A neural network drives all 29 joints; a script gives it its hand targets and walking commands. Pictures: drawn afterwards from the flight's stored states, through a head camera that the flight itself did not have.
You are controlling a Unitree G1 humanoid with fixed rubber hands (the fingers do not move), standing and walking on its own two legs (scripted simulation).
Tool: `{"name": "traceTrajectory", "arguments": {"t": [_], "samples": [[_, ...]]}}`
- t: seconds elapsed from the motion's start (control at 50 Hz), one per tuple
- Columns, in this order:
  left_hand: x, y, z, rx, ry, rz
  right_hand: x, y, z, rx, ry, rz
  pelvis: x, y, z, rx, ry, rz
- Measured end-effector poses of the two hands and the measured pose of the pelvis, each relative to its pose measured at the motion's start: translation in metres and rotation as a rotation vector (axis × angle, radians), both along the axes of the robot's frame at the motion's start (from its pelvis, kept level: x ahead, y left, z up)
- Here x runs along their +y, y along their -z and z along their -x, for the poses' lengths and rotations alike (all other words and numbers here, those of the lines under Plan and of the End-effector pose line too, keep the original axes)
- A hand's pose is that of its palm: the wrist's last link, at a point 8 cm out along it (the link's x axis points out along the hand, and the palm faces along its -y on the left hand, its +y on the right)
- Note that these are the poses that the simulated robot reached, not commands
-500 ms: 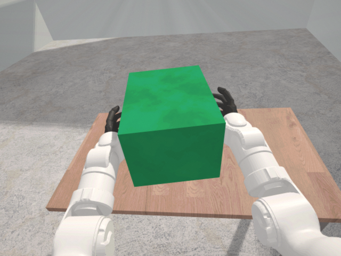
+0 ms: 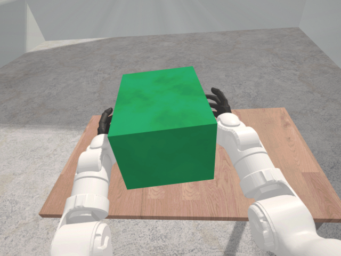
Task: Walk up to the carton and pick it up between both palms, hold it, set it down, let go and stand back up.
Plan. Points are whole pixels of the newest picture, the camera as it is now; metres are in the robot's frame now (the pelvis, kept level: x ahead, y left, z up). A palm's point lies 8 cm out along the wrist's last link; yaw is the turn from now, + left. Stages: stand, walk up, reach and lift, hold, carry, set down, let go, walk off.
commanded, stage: reach and lift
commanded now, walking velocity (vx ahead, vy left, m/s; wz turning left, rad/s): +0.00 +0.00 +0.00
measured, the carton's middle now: (163, 121) +0.41 +0.03 +0.15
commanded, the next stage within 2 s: hold in 0.02 s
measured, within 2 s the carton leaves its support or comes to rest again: neither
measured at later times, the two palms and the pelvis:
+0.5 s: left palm (106, 128) +0.35 +0.15 +0.19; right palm (236, 111) +0.37 -0.13 +0.19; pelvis -0.03 -0.01 +0.00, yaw +0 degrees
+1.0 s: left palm (97, 120) +0.35 +0.17 +0.21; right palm (230, 102) +0.37 -0.12 +0.22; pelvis -0.01 +0.00 +0.00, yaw +0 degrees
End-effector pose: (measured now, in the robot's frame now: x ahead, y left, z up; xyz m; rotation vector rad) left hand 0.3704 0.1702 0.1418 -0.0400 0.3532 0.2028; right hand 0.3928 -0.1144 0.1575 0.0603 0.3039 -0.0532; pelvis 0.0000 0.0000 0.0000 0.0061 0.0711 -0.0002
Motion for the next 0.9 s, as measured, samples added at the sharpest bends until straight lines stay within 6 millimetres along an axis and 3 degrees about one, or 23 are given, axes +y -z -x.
{"name": "traceTrajectory", "arguments": {"t": [0.06, 0.12, 0.26, 0.34, 0.42, 0.58, 0.68, 0.9], "samples": [[-0.002, 0.002, 0.010, -0.007, 0.014, -0.045, -0.002, 0.005, 0.010, -0.008, 0.000, -0.022, 0.001, 0.000, -0.004, -0.003, -0.003, 0.002], [-0.006, -0.009, 0.019, -0.046, 0.019, -0.068, -0.006, 0.000, 0.020, -0.046, 0.007, -0.049, 0.001, 0.000, -0.006, -0.008, -0.003, 0.002], [-0.014, -0.056, 0.021, -0.134, 0.025, -0.044, -0.016, -0.036, 0.031, -0.129, 0.034, -0.087, -0.001, 0.000, 0.007, -0.039, -0.003, 0.000], [-0.019, -0.071, 0.017, -0.156, 0.029, -0.002, -0.021, -0.055, 0.030, -0.150, 0.053, -0.114, -0.004, 0.000, 0.019, -0.055, -0.002, -0.004], [-0.020, -0.067, 0.016, -0.127, 0.022, 0.009, -0.022, -0.055, 0.028, -0.121, 0.055, -0.115, -0.009, 0.000, 0.028, -0.066, -0.002, -0.010], [-0.018, -0.031, 0.022, -0.026, 0.012, -0.004, -0.019, -0.017, 0.030, -0.018, 0.048, -0.113, -0.011, 0.000, 0.027, -0.065, -0.003, -0.014], [-0.019, -0.030, 0.022, -0.028, 0.018, -0.043, -0.020, -0.010, 0.031, -0.022, 0.050, -0.106, -0.010, -0.001, 0.018, -0.054, -0.003, -0.011], [-0.016, -0.085, 0.018, -0.189, 0.025, -0.037, -0.017, -0.068, 0.030, -0.184, 0.046, -0.095, -0.005, -0.002, 0.003, -0.075, -0.004, -0.005]]}}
